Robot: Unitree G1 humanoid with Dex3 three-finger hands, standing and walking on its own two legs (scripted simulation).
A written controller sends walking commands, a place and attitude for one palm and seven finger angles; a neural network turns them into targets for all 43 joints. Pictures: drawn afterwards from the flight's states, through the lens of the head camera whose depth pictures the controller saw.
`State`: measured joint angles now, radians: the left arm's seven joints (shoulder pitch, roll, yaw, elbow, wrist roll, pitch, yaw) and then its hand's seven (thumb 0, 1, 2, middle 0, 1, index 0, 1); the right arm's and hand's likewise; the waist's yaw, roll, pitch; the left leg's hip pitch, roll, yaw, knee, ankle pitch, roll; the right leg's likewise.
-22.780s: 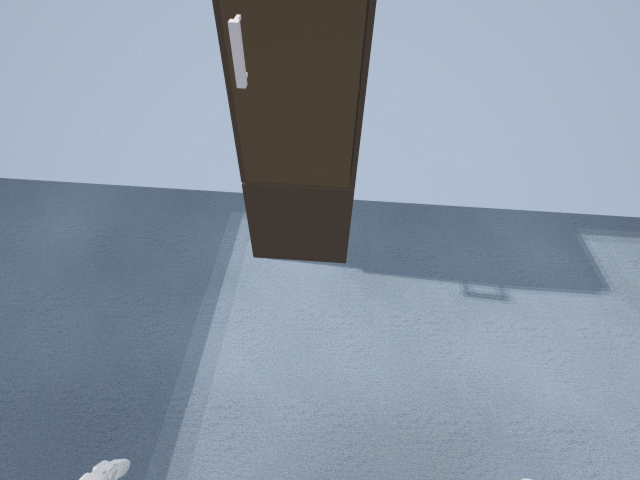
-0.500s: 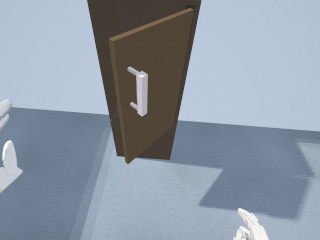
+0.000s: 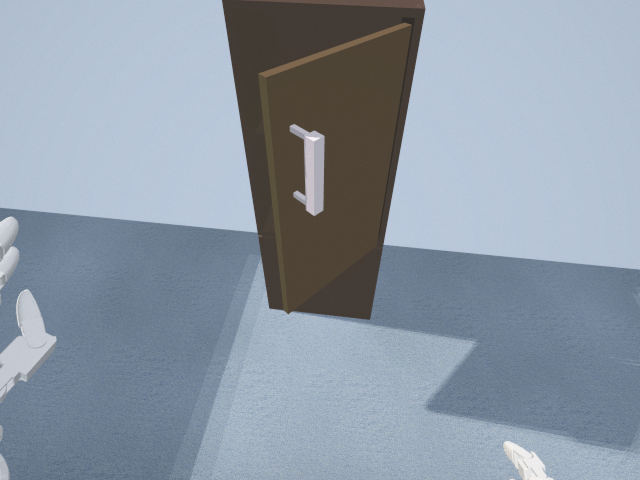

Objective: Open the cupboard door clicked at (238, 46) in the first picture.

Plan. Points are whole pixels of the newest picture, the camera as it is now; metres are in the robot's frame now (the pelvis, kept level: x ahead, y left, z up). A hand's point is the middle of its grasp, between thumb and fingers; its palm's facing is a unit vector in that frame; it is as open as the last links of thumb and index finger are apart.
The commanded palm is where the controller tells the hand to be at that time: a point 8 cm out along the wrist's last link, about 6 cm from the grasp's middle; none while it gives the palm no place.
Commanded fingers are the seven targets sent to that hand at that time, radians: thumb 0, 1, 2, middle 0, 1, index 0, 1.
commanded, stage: stop stepping back and stand still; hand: left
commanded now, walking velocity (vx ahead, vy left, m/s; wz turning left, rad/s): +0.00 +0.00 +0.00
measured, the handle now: (305, 170) +0.58 +0.07 +0.09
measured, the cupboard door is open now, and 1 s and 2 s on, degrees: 51 51 51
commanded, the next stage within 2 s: let the arm hang, fingers relaxed in 0.60 s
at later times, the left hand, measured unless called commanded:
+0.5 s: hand (4, 374) +0.17 +0.29 +0.15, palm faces +0.40 -0.79 -0.46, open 7.4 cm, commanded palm +0.12 +0.33 +0.18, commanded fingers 0.00 0.90 0.90 -0.20 -0.30 -0.20 -0.30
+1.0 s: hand out of the picture +0.02 +0.20 -0.16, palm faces -0.05 -0.98 -0.19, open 7.4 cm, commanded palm none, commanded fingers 0.00 0.90 0.90 -0.20 -0.30 -0.20 -0.30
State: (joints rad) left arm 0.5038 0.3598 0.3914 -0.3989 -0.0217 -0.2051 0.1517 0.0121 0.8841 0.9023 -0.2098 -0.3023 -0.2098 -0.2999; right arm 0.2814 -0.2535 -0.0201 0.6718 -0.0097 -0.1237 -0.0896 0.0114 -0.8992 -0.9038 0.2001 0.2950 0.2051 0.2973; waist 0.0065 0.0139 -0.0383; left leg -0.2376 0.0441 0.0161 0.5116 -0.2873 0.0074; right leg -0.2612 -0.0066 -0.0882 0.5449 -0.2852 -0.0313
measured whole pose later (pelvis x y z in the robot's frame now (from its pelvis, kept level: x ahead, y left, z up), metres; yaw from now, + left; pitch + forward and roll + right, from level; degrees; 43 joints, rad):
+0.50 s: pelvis -0.03 +0.03 +0.01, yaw -2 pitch -1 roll +0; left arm 0.54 0.38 0.39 -0.44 -0.02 -0.19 0.13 0.01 0.89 0.90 -0.21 -0.30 -0.21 -0.30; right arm 0.22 -0.20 0.02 0.62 -0.01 -0.14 -0.07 0.01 -0.90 -0.90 0.20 0.30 0.21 0.30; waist 0.02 0.00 0.05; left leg -0.23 0.02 0.05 0.45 -0.20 0.01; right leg -0.23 -0.03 -0.05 0.42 -0.16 0.01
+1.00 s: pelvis -0.05 +0.03 +0.00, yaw +0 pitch -1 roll +0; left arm 0.26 0.20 -0.02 0.82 0.02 0.07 -0.01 0.01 0.90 0.90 -0.20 -0.30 -0.20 -0.30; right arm 0.19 -0.27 -0.01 0.92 -0.03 0.01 0.01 0.01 -0.90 -0.90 0.20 0.29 0.20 0.30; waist -0.03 0.00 0.07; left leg -0.33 0.00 0.03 0.57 -0.23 0.01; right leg -0.34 -0.05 -0.07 0.57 -0.22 0.00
